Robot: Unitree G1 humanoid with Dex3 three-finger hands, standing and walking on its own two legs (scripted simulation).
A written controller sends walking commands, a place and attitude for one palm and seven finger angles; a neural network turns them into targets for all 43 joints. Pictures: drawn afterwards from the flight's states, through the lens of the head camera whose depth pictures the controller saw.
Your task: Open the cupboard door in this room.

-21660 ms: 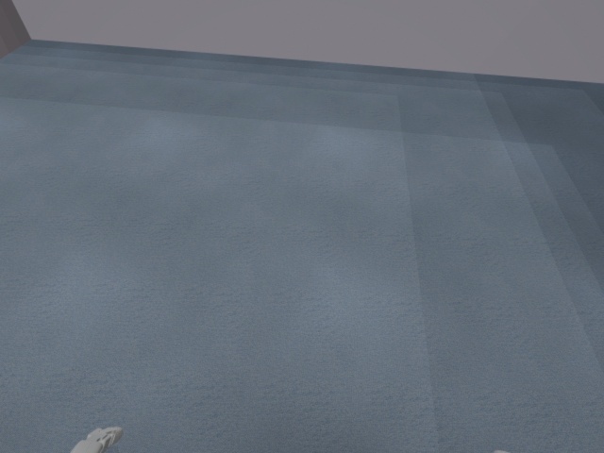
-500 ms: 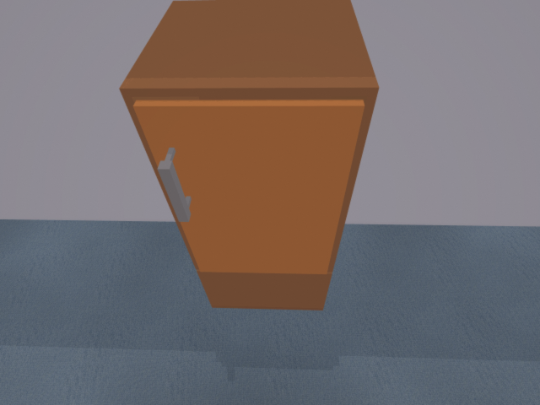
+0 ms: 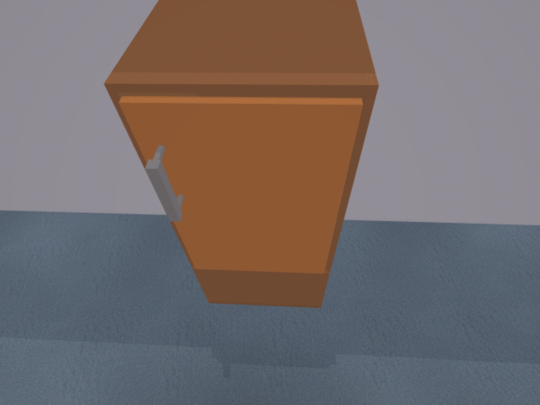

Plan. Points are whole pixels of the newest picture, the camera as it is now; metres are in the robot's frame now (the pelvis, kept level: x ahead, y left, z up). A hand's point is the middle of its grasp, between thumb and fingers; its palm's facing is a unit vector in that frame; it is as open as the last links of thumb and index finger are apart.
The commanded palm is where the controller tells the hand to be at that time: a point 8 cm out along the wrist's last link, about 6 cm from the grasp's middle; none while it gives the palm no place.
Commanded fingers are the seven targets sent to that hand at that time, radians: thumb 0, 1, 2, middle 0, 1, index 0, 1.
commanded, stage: shuffle to correct the standing spot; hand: left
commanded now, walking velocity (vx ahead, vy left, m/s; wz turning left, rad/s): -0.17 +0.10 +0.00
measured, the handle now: (168, 185) +0.49 +0.24 -0.01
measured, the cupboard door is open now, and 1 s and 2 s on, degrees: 0 0 0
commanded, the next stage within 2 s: come to a stop and stand still in 0.08 s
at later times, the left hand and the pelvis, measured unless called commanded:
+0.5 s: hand out of the picture -0.02 +0.24 -0.17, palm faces +0.02 -0.97 -0.23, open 7.4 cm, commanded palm none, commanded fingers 0.00 0.90 0.90 -0.20 -0.30 -0.20 -0.30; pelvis -0.05 +0.04 +0.00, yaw +0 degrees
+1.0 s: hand out of the picture -0.06 +0.14 -0.18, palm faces +0.06 -0.99 -0.13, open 7.4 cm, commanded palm none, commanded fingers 0.00 0.90 0.90 -0.20 -0.30 -0.20 -0.30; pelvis -0.03 +0.00 +0.00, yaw +1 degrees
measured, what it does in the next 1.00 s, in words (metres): steps on the spot: right foot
